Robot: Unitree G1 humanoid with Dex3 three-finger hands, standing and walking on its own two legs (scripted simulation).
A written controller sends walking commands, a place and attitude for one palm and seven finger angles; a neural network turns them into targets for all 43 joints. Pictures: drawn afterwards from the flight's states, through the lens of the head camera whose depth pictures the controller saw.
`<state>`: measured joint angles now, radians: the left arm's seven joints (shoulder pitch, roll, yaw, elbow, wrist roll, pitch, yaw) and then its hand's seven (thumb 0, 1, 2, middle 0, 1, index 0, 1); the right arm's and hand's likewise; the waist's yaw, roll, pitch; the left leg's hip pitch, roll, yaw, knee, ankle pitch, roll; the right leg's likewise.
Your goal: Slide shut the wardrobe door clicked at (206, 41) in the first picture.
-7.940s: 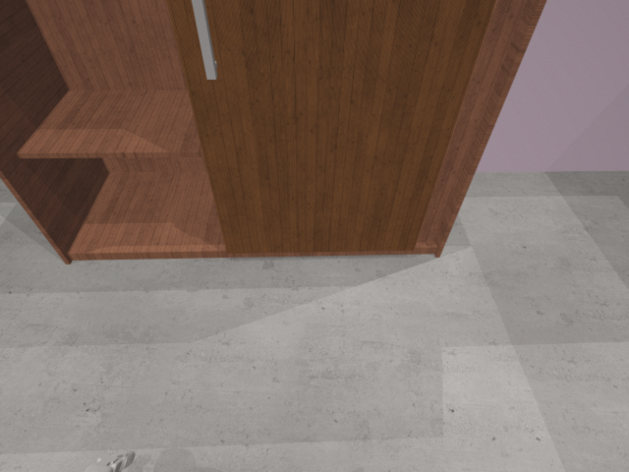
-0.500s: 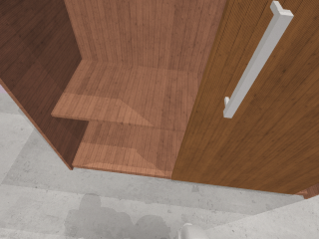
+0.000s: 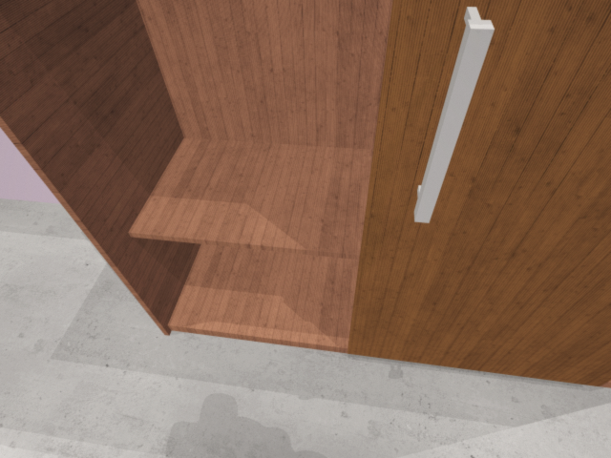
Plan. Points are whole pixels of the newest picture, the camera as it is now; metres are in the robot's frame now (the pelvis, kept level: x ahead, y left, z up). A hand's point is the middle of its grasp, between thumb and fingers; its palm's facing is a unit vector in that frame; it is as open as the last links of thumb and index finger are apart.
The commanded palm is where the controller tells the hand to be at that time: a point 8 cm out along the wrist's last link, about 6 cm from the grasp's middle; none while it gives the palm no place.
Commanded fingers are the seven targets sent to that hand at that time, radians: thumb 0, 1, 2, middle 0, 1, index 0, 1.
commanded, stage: come to a stop and stand still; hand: right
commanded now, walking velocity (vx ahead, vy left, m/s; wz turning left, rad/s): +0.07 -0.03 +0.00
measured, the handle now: (442, 132) +0.49 -0.15 +0.17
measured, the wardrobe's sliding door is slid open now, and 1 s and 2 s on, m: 0.64 0.64 0.64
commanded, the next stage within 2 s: look again from close up in 1.42 s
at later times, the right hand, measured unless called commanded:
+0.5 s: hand out of the picture -0.02 -0.08 -0.18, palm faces +0.09 +0.98 -0.18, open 7.3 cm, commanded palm none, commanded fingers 0.00 -0.90 -0.90 0.20 0.30 0.20 0.30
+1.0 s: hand out of the picture -0.01 -0.15 -0.20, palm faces +0.05 +0.98 -0.19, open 7.3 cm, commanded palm none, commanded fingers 0.00 -0.90 -0.90 0.20 0.30 0.20 0.30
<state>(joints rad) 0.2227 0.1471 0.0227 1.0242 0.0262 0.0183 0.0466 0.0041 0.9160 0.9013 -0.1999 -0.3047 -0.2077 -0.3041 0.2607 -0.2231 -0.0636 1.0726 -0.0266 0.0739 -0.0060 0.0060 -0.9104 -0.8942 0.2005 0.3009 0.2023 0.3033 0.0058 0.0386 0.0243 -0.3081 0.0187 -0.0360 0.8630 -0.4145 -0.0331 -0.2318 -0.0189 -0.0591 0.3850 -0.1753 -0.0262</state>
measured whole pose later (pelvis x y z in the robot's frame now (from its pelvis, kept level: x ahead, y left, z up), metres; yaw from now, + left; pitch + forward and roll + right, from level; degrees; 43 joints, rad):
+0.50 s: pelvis +0.00 +0.07 -0.01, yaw -2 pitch -2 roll +0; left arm 0.33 0.13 0.00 1.18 0.02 0.03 0.04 0.01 0.91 0.90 -0.20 -0.30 -0.20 -0.30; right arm 0.30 -0.10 -0.01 1.15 0.00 0.00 -0.04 0.01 -0.92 -0.89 0.20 0.30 0.20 0.30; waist 0.02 -0.03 0.03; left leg -0.05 -0.07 0.07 0.39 -0.31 0.07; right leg -0.22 -0.09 0.02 0.43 -0.19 0.07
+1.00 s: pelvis +0.00 +0.02 -0.02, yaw +0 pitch -1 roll +1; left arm 0.22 0.16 0.00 1.03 0.01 -0.02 0.05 0.01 0.92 0.90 -0.20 -0.30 -0.20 -0.30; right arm 0.32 -0.16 -0.01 1.07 -0.02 -0.01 -0.06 0.01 -0.91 -0.89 0.20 0.30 0.20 0.30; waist -0.02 0.01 0.02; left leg -0.14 -0.02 0.02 0.54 -0.38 0.01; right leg -0.28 0.00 -0.05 0.61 -0.31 -0.04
